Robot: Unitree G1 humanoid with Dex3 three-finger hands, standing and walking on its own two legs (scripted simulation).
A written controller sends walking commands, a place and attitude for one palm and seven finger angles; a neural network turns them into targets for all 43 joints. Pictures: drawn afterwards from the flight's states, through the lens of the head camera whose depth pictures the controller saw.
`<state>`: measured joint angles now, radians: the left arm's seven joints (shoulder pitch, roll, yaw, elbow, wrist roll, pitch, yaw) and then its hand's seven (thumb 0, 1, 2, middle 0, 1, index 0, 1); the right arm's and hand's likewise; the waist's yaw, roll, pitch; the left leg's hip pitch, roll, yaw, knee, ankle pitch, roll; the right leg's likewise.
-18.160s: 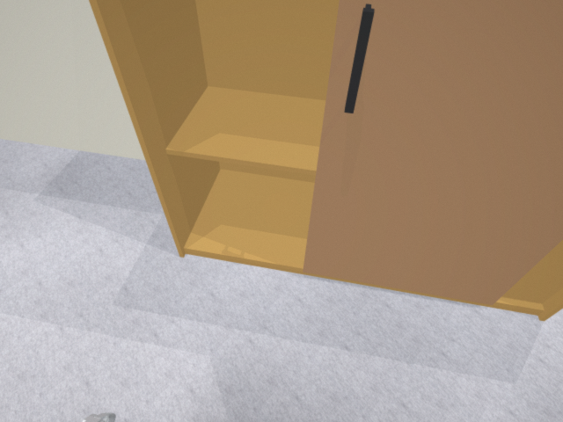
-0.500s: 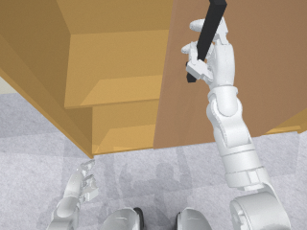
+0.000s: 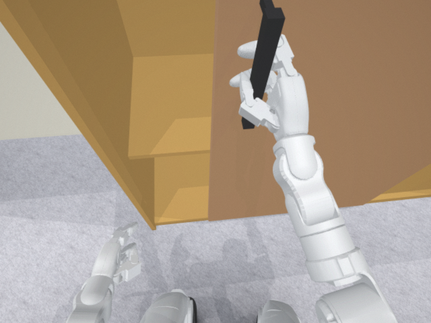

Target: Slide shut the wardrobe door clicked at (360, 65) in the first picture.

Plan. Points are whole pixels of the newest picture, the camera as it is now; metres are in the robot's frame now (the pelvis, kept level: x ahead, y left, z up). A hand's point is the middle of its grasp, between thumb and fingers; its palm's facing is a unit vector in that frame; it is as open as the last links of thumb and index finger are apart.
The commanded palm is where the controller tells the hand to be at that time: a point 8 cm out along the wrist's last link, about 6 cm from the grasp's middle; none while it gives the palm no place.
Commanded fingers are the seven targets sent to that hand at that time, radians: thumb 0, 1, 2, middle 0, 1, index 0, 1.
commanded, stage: step sideways, sliding the door along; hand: right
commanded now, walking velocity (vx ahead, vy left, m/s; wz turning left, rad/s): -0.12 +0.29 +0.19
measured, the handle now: (255, 72) +0.45 -0.05 +0.18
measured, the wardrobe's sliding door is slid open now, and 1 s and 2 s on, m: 0.24 0.00 0.00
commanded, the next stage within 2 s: stop walking and hold the door there in 1.72 s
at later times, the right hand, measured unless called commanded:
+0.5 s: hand (143, 112) +0.38 +0.11 +0.17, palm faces -0.22 +0.97 -0.12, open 6.4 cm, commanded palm +0.37 +0.08 +0.18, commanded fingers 0.00 -0.90 -0.90 0.45 1.40 0.45 1.40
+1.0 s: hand (61, 112) +0.37 +0.21 +0.17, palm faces +0.05 +1.00 -0.06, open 6.1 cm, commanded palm +0.34 +0.23 +0.18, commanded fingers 0.00 -0.90 -0.90 0.45 1.40 0.45 1.40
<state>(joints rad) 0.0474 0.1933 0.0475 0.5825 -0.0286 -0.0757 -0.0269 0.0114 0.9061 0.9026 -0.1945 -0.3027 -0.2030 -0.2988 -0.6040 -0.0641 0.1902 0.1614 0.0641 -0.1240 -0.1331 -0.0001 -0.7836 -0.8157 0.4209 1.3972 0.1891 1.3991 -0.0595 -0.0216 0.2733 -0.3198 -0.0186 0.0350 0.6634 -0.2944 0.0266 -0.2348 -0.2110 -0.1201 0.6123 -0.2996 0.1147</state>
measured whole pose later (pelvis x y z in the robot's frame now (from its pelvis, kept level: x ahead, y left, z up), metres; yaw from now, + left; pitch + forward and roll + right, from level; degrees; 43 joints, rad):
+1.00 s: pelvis -0.07 +0.29 +0.00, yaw +3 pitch -3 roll -1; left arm 0.08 0.21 0.07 0.72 -0.05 -0.03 0.03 0.01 0.91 0.90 -0.19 -0.30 -0.20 -0.30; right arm -0.72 -0.13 0.02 0.40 0.10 -0.09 -0.20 0.02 -0.80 -0.86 0.36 1.40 0.16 1.40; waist -0.05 -0.03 0.22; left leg -0.37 0.05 0.09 0.81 -0.35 0.00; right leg -0.24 -0.14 -0.03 0.61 -0.25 0.05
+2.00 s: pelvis +0.08 +0.46 +0.00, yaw +5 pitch -3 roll +0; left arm 0.05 0.18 -0.01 0.61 -0.03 -0.12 0.02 0.01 0.90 0.90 -0.20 -0.30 -0.21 -0.30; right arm 0.03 -0.32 -0.33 -0.22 0.07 -0.12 -0.17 -0.10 -0.66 -0.87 0.39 1.40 0.14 1.27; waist -0.09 -0.03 0.20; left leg -0.33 0.03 0.04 0.67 -0.29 0.01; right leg -0.27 -0.09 -0.04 1.02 -0.59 0.04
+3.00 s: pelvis +0.09 +0.40 +0.02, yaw +13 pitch -2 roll +0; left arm 0.22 0.20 -0.03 0.63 0.00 -0.07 0.06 0.01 0.90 0.90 -0.20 -0.30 -0.21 -0.30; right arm 0.21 -0.20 -0.23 -0.18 0.04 -0.11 -0.23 -0.05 -0.75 -0.83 0.46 1.40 0.15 1.37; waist -0.05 -0.03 -0.04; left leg -0.22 0.05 0.00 0.42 -0.17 -0.04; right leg -0.15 0.02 -0.12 0.42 -0.25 -0.05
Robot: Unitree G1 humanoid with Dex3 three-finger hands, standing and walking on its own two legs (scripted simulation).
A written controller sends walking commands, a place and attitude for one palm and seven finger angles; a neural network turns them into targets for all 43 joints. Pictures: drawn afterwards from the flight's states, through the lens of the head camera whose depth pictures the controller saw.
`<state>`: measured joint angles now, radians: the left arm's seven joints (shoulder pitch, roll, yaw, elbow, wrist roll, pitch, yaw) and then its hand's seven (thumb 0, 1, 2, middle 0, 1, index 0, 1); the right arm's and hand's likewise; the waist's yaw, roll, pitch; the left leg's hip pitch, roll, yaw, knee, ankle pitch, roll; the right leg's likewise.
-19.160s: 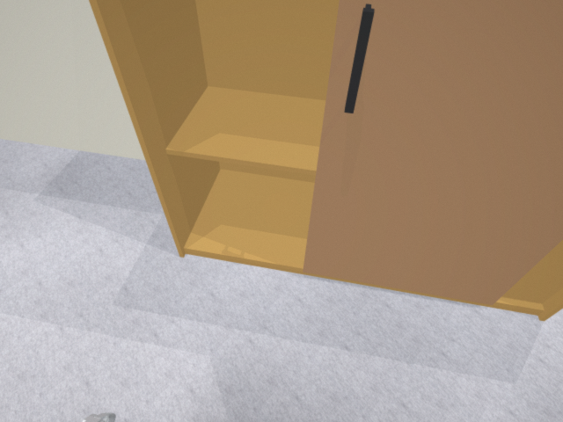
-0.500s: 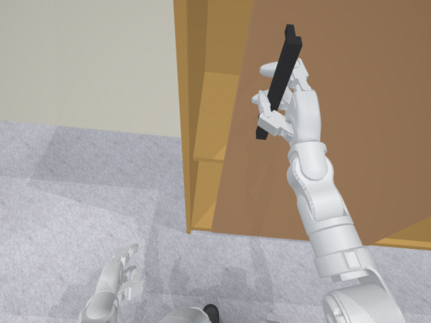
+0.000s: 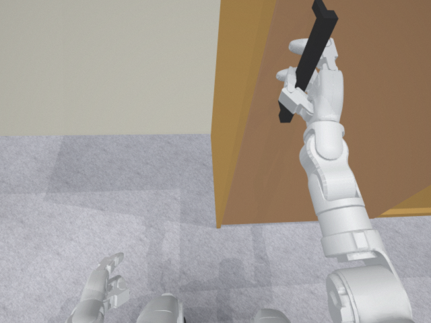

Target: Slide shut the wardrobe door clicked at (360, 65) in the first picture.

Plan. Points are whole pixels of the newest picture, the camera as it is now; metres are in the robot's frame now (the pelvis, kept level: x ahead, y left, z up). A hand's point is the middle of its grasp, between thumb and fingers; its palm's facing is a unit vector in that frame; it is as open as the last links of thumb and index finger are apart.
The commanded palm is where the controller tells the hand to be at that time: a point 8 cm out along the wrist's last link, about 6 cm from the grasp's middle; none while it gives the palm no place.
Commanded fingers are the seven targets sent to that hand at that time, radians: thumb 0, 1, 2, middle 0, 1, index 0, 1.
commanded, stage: step sideways, sliding the door along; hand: right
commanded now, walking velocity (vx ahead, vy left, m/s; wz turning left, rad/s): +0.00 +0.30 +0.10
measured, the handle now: (299, 69) +0.49 -0.13 +0.18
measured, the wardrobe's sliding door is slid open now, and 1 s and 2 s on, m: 0.00 0.00 0.00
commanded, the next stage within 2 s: stop walking and hold the door there in 0.72 s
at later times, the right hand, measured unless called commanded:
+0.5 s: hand (277, 87) +0.45 -0.09 +0.18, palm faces +0.47 +0.88 -0.09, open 6.7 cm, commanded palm +0.40 -0.04 +0.18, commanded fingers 0.00 -0.90 -0.90 0.45 1.40 0.45 1.40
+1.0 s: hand (283, 91) +0.45 -0.10 +0.17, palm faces +0.49 +0.84 -0.26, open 7.0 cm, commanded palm +0.40 -0.11 +0.17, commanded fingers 0.00 -0.90 -0.90 0.45 1.40 0.45 1.40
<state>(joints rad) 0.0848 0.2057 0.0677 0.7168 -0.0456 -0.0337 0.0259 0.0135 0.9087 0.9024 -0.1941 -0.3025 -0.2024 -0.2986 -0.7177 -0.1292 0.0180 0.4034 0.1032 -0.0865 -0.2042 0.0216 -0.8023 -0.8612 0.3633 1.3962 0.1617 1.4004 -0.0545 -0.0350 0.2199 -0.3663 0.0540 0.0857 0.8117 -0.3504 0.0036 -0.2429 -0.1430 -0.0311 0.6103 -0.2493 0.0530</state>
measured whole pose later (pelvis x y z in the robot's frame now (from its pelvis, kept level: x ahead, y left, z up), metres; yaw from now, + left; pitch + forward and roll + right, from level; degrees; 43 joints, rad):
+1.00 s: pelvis +0.16 +0.16 +0.00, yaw +2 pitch -3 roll +0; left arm 0.05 0.18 -0.01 0.61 -0.03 -0.12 0.02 0.01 0.90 0.90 -0.20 -0.30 -0.21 -0.30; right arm 0.03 -0.32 -0.33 -0.22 0.07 -0.12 -0.17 -0.10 -0.66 -0.87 0.39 1.40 0.14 1.27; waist -0.09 -0.03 0.20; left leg -0.33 0.03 0.04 0.67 -0.29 0.01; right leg -0.27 -0.09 -0.04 1.02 -0.59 0.04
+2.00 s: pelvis +0.16 +0.10 +0.02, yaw +10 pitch -2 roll +0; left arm 0.22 0.20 -0.03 0.63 0.00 -0.07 0.06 0.01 0.90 0.90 -0.20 -0.30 -0.21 -0.30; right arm 0.21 -0.20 -0.23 -0.18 0.04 -0.11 -0.23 -0.05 -0.75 -0.83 0.46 1.40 0.15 1.37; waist -0.05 -0.03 -0.04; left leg -0.22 0.05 0.00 0.42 -0.17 -0.04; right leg -0.15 0.02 -0.12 0.42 -0.25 -0.05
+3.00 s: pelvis +0.07 +0.01 +0.02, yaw +9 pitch +2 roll -2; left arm 0.06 0.22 -0.06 0.65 0.00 -0.02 0.02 0.01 0.90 0.90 -0.20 -0.30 -0.21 -0.30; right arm -0.15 -0.20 -0.07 -0.14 0.05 -0.07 -0.22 -0.02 -0.77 -0.82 0.45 1.40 0.09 1.33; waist -0.05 -0.01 0.12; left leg -0.18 0.15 0.05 0.51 -0.36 -0.08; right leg -0.55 0.12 -0.05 0.91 -0.44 0.04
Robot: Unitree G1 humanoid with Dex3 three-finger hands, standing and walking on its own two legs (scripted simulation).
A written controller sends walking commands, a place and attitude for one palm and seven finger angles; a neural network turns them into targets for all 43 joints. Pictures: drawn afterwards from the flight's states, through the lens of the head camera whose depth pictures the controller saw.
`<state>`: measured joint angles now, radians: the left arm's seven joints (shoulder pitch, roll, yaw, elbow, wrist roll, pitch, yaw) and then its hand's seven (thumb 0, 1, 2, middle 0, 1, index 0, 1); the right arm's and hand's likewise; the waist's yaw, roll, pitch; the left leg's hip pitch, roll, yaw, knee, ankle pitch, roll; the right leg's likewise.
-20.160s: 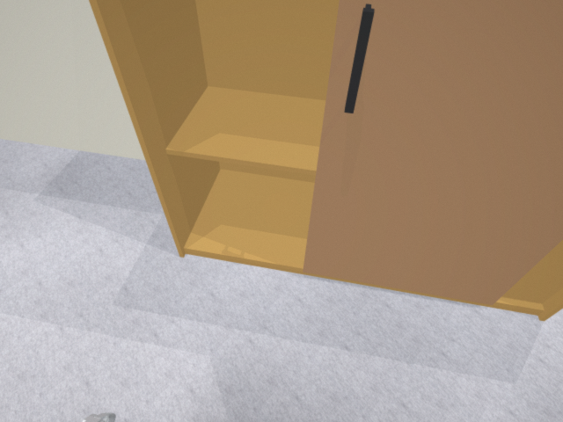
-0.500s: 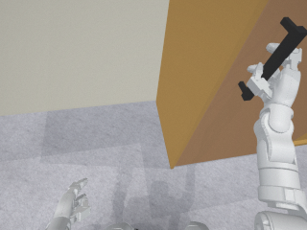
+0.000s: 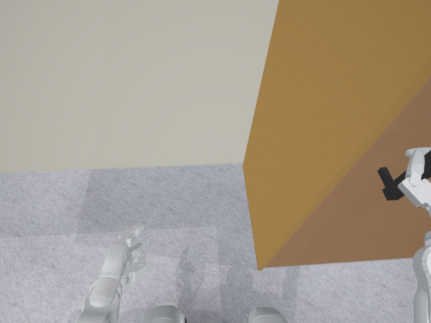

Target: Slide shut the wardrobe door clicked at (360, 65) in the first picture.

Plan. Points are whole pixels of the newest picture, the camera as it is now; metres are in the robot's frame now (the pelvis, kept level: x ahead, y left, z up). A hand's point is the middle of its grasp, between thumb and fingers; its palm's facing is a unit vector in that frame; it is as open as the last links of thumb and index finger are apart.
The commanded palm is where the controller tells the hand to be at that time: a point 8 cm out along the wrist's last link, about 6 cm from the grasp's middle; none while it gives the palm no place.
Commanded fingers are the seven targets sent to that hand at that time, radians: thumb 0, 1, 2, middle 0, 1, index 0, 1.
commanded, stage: stop walking and hold the door there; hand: right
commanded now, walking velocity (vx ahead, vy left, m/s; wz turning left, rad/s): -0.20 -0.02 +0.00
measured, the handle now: (427, 150) +0.32 -0.30 +0.18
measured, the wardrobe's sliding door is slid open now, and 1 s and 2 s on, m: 0.00 0.00 0.00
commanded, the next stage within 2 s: none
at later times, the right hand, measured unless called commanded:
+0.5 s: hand (413, 179) +0.28 -0.27 +0.16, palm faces +0.44 +0.87 -0.23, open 6.5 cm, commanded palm +0.23 -0.28 +0.16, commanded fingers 0.00 -0.90 -0.90 0.45 1.40 0.45 1.40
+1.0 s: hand (412, 179) +0.28 -0.27 +0.17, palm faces +0.38 +0.91 -0.16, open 6.4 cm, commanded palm +0.23 -0.27 +0.16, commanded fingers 0.00 -0.90 -0.90 0.45 1.40 0.45 1.40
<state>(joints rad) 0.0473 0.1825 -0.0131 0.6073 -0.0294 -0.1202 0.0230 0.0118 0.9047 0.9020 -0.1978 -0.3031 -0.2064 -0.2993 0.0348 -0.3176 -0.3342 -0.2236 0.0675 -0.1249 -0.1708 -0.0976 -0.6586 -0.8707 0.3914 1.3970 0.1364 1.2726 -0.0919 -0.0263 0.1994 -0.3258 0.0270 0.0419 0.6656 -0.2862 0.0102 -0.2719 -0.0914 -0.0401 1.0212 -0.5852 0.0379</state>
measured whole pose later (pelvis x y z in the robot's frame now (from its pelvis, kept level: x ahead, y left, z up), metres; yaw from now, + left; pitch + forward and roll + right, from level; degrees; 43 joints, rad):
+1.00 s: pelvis +0.00 -0.06 +0.02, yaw +8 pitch -2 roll +0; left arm 0.22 0.20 -0.03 0.63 0.00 -0.07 0.06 0.01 0.90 0.90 -0.20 -0.30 -0.21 -0.30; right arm 0.21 -0.20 -0.23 -0.18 0.04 -0.11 -0.23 -0.05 -0.75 -0.83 0.46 1.40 0.15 1.37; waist -0.05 -0.03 -0.04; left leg -0.22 0.05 0.00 0.42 -0.17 -0.04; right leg -0.15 0.02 -0.12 0.42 -0.25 -0.05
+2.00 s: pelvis -0.09 -0.15 +0.01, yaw +7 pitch +2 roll -2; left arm 0.06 0.22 -0.06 0.65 0.00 -0.02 0.02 0.01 0.90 0.90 -0.20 -0.30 -0.21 -0.30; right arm -0.15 -0.20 -0.07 -0.14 0.05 -0.07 -0.22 -0.02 -0.77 -0.82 0.45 1.40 0.09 1.33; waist -0.05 -0.01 0.12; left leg -0.18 0.15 0.05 0.51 -0.36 -0.08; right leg -0.55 0.12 -0.05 0.91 -0.44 0.04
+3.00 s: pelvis -0.08 -0.19 +0.02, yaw +4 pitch +0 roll +0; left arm 0.22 0.24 0.00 0.68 -0.01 -0.04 0.06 0.01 0.91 0.90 -0.19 -0.30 -0.20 -0.30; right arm -0.24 -0.12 0.07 0.15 0.06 -0.09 -0.17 0.01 -0.79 -0.84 0.41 1.40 0.17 1.40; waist -0.03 -0.04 -0.02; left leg -0.13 -0.03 0.00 0.43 -0.29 0.03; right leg -0.25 -0.01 -0.02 0.44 -0.18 0.01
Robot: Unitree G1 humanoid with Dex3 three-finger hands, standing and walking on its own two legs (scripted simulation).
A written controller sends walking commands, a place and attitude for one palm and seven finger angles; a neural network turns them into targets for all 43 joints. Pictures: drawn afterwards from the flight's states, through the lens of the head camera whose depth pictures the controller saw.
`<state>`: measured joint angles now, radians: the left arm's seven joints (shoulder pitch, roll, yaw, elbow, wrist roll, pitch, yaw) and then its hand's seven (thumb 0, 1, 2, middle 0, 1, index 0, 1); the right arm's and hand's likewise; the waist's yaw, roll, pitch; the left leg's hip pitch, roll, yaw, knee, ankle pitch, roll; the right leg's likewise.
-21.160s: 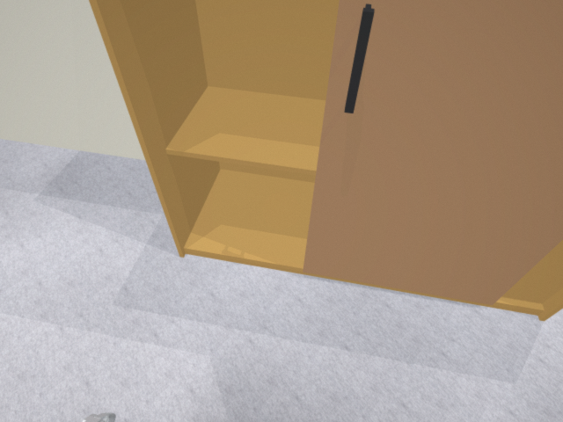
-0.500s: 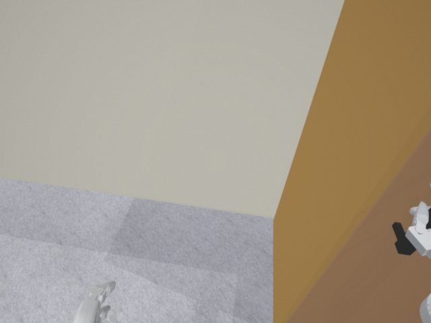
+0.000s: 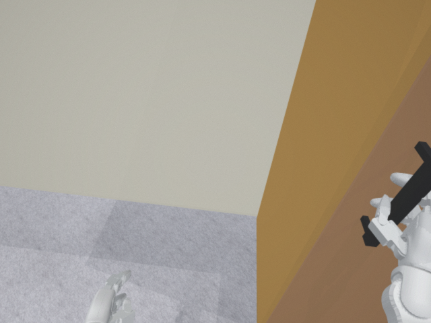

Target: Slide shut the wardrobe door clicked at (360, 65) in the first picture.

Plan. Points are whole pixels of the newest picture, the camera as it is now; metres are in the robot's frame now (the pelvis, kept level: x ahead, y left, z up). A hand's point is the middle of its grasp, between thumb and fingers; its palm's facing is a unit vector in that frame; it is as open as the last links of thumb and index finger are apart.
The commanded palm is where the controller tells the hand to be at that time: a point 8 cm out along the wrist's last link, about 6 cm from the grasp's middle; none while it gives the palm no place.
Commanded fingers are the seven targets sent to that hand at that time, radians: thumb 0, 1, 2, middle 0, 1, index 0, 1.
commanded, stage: stop walking and hold the door there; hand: right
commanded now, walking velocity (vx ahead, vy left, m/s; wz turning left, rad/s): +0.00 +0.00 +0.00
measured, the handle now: (394, 199) +0.28 -0.28 +0.16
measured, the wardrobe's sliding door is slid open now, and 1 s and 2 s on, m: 0.00 0.00 0.00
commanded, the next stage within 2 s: loosen the grip on the handle in 1.96 s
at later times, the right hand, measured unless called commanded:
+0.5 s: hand (378, 222) +0.24 -0.24 +0.14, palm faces +0.47 +0.87 -0.18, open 6.5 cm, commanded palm +0.20 -0.24 +0.14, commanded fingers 0.00 -0.90 -0.90 0.45 1.40 0.45 1.40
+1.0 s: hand (382, 227) +0.23 -0.24 +0.15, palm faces +0.30 +0.94 -0.14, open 6.6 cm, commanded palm +0.20 -0.25 +0.14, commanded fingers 0.00 -0.90 -0.90 0.45 1.40 0.45 1.40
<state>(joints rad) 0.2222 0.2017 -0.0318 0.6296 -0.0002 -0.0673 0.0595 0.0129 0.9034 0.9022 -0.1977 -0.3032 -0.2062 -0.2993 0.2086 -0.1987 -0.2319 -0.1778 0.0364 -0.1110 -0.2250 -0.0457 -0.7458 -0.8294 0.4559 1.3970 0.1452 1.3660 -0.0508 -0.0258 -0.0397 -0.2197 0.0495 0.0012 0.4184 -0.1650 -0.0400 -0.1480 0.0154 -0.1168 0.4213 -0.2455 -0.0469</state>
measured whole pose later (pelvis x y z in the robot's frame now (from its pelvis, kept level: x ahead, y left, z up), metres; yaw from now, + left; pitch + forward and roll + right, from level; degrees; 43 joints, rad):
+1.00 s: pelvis -0.10 -0.07 -0.01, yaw -1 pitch +2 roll -2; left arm 0.06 0.22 -0.06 0.65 0.00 -0.02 0.02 0.01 0.90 0.90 -0.20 -0.30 -0.21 -0.30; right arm -0.15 -0.20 -0.07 -0.14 0.05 -0.07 -0.22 -0.02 -0.77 -0.82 0.45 1.40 0.09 1.33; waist -0.05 -0.01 0.12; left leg -0.18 0.15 0.05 0.51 -0.36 -0.08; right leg -0.55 0.12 -0.05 0.91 -0.44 0.04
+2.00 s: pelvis -0.10 -0.12 +0.00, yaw -4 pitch +0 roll +0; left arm 0.22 0.24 0.00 0.68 -0.01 -0.04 0.06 0.01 0.91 0.90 -0.19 -0.30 -0.20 -0.30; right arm -0.24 -0.12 0.07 0.15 0.06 -0.09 -0.17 0.01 -0.79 -0.84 0.41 1.40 0.17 1.40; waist -0.03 -0.04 -0.02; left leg -0.13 -0.03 0.00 0.43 -0.29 0.03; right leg -0.25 -0.01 -0.02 0.44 -0.18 0.01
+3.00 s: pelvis -0.11 -0.12 -0.01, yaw -3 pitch +1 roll +0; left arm 0.21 0.22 -0.03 0.66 -0.02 -0.10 0.03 0.01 0.90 0.90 -0.20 -0.30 -0.21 -0.30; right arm -0.26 -0.17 -0.02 0.24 0.09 -0.16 -0.09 -0.01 0.55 -0.20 0.36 1.21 0.26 1.15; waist 0.01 -0.02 -0.06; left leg -0.26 -0.03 -0.01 0.61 -0.36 0.02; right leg -0.36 -0.01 -0.04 0.58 -0.24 -0.01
